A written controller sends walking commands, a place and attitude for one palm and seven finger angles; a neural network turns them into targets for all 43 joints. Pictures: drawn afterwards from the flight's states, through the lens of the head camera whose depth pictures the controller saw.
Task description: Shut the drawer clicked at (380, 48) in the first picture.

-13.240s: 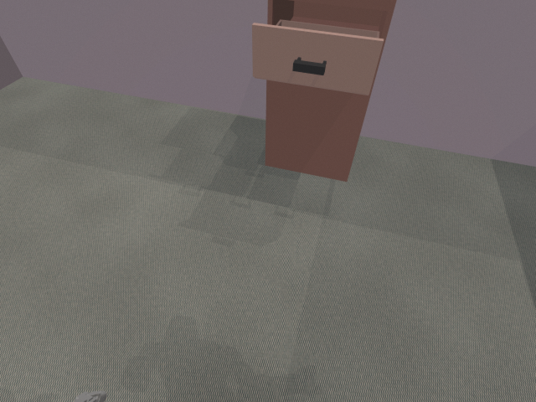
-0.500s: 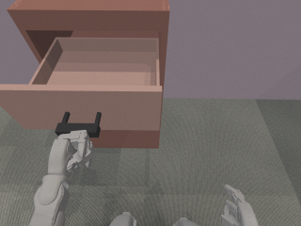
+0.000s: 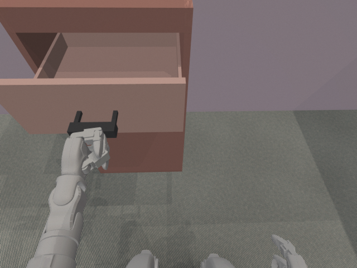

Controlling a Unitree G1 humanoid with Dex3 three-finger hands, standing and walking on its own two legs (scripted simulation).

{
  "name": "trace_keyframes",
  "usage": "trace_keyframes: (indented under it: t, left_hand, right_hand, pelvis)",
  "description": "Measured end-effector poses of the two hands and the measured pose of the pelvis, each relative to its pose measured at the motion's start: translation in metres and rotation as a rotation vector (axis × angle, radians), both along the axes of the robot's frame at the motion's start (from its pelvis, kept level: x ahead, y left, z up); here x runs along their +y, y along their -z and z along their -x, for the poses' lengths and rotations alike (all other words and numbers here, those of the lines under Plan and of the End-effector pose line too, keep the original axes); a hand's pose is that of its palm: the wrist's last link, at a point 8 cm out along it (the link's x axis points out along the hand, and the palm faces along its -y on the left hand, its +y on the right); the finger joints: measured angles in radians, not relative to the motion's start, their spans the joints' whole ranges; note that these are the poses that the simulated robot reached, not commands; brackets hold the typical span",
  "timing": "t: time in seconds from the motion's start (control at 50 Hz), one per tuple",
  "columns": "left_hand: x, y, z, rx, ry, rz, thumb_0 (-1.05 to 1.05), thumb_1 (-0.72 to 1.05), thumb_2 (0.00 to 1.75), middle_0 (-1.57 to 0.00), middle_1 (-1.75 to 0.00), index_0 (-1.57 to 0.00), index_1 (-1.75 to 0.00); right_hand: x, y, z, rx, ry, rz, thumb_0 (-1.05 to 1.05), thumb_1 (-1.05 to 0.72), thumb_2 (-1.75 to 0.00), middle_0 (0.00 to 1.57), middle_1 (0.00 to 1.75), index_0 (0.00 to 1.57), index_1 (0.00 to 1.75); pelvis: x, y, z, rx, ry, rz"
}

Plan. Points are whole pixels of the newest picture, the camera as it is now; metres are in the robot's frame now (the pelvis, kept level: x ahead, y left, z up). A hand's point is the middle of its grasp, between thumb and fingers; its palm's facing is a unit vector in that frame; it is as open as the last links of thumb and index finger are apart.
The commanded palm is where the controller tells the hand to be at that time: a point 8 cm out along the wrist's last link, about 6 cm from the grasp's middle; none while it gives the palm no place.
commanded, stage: push the drawer shut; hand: left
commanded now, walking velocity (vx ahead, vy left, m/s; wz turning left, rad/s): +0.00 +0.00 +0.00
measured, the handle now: (95, 122) +0.43 +0.21 +0.06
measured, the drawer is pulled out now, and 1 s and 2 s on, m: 0.19 0.07 0.00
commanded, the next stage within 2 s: pull the fist back off the drawer in 1.92 s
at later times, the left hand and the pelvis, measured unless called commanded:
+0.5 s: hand (112, 126) +0.42 +0.17 +0.05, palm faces +0.05 -1.00 -0.03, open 3.2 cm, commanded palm +0.40 +0.22 +0.06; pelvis +0.00 +0.00 +0.00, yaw -1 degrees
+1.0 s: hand (116, 108) +0.48 +0.17 +0.05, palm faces +0.05 -1.00 -0.02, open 3.2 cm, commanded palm +0.46 +0.22 +0.06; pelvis -0.01 +0.00 -0.01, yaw -1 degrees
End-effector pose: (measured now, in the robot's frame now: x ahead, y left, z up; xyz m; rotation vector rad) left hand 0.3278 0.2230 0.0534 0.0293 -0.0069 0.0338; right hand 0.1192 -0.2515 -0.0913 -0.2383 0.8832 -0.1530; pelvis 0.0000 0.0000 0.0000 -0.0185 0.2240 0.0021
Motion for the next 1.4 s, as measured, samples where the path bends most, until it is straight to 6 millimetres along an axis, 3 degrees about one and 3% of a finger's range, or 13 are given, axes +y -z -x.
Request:
trace_keyframes:
  t: [0.4,0.84,1.22,1.4]
  left_hand:
    - [-0.003,0.0,-0.06,0.015,-0.01,-0.001,0.0,0.87,0.91,-1.4,-1.6,-1.4,-1.6]
    - [0.0,-0.001,-0.102,0.018,-0.021,0.001,0.0,0.84,0.91,-1.4,-1.6,-1.4,-1.6]
    - [-0.003,-0.005,-0.15,0.022,-0.024,0.006,0.03,0.89,0.92,-1.4,-1.6,-1.4,-1.6]
    - [0.0,-0.005,-0.171,0.032,-0.023,0.004,0.03,0.87,0.91,-1.4,-1.6,-1.4,-1.6]
  right_hand:
    - [0.001,0.011,0.033,0.14,0.05,-0.006,0.01,-0.91,-0.89,0.21,0.3,0.2,0.3]
    - [-0.007,0.021,0.068,0.266,0.093,0.013,0.0,-0.91,-0.89,0.21,0.3,0.2,0.3]
    - [-0.004,0.026,0.123,0.424,0.158,0.009,0.0,-0.91,-0.89,0.21,0.3,0.2,0.3]
    - [-0.002,0.022,0.137,0.477,0.183,0.02,0.0,-0.91,-0.89,0.21,0.3,0.2,0.3]
  pelvis:
    - [0.004,0.002,-0.003,0.039,0.011,0.002]
    - [0.003,0.008,0.002,0.077,0.012,0.007]
    - [0.005,0.014,0.002,0.135,0.029,0.014]
    - [0.006,0.015,-0.001,0.158,0.032,0.021]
